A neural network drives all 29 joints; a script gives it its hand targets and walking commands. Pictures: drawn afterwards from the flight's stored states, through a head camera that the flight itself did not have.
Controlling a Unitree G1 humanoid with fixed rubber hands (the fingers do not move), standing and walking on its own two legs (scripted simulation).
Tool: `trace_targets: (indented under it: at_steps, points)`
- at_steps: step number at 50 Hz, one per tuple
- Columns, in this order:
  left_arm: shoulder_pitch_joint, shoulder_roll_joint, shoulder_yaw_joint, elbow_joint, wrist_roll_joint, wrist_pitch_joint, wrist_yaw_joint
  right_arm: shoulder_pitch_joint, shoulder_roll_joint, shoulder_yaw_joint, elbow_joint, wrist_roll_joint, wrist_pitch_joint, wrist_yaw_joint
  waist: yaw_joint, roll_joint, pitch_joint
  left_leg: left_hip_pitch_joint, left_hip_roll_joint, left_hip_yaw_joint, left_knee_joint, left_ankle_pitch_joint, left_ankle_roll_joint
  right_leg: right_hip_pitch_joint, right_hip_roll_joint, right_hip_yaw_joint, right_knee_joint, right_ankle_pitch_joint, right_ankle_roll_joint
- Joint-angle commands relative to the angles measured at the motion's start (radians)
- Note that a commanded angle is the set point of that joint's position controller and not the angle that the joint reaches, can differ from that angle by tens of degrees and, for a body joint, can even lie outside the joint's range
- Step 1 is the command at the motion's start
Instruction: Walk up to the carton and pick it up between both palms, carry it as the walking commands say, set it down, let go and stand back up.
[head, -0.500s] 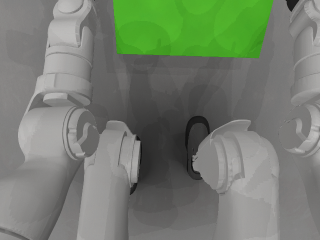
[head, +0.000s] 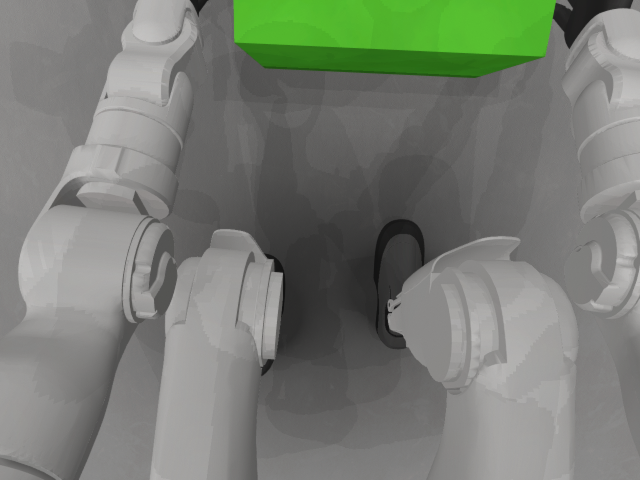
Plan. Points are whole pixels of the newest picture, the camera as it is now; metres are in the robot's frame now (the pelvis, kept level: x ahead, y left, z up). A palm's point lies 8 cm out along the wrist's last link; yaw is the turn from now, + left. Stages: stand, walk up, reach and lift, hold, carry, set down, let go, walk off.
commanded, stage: set down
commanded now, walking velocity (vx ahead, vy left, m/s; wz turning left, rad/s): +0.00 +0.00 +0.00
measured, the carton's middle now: out of the picture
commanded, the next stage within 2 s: let go in 1.92 s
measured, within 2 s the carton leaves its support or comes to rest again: neither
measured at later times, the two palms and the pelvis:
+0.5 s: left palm out of the picture +0.54 +0.14 -0.19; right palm out of the picture +0.50 -0.30 -0.19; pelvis -0.02 -0.01 -0.01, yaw +0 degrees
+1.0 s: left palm out of the picture +0.55 +0.15 -0.04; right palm out of the picture +0.51 -0.32 -0.04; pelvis -0.01 +0.00 +0.07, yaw +0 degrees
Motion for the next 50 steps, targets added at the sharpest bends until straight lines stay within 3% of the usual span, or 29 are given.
trace_targets:
  at_steps: [1, 10, 17, 22, 28, 32, 41, 50]
  points:
    - [-0.304, 0.136, -0.018, -0.135, -0.047, -0.025, 0.026, -0.295, -0.208, -0.012, -0.131, 0.032, -0.039, -0.029, -0.063, 0.011, -1.095, 0.243, 0.059, -0.013, -0.2, 0.37, -0.012, 0.763, 0.007, 0.07, -0.059, 0.438, 0.003]
    - [-0.285, 0.183, -0.024, -0.029, -0.068, -0.005, 0.013, -0.279, -0.212, 0.046, -0.003, 0.097, -0.023, -0.013, -0.035, 0.008, -1.02, 0.228, 0.096, -0.002, -0.204, 0.252, 0.001, 0.734, -0.009, 0.075, -0.078, 0.322, 0.012]
    - [-0.3, 0.204, -0.019, -0.001, -0.074, 0.002, -0.015, -0.295, -0.251, 0.045, 0.016, 0.091, -0.019, -0.001, -0.041, 0.001, -0.937, 0.174, 0.111, 0.002, -0.202, 0.194, -0.001, 0.711, -0.021, 0.077, -0.086, 0.265, 0.01]
    - [-0.326, 0.231, -0.024, -0.047, -0.086, 0.001, -0.019, -0.316, -0.271, 0.037, -0.037, 0.1, -0.019, 0.003, -0.045, -0.006, -0.993, 0.219, 0.117, 0.001, -0.194, 0.222, 0.005, 0.751, -0.025, 0.074, -0.082, 0.295, 0.009]
    - [-0.336, 0.264, -0.022, -0.223, -0.09, 0.026, 0.006, -0.296, -0.319, 0.001, -0.232, 0.109, 0.01, -0.003, -0.054, -0.003, -1.365, 0.392, 0.101, 0.02, -0.208, 0.326, 0.008, 0.939, -0.011, 0.056, -0.095, 0.432, 0.009]
    - [-0.289, 0.262, -0.001, -0.279, -0.076, 0.065, 0.02, -0.23, -0.337, -0.017, -0.295, 0.088, 0.055, 0.005, -0.05, -0.021, -1.508, 0.407, 0.08, 0.039, -0.242, 0.317, 0.008, 1.015, 0.004, 0.042, -0.129, 0.448, 0.012]
    - [-0.12, 0.21, 0.069, -0.224, -0.021, 0.099, 0.0, -0.106, -0.261, -0.033, -0.315, 0.034, 0.103, 0.067, 0.005, -0.097, -1.327, 0.246, 0.068, 0.052, -0.388, 0.243, 0.018, 0.942, 0.013, 0.042, -0.263, 0.375, 0.02]
    - [-0.132, 0.218, 0.079, -0.325, -0.009, 0.141, -0.019, -0.094, -0.292, -0.089, -0.387, -0.012, 0.151, 0.1, -0.025, -0.065, -1.423, 0.385, 0.062, 0.042, -0.527, 0.249, 0.013, 1.0, 0.034, 0.025, -0.415, 0.354, 0.016]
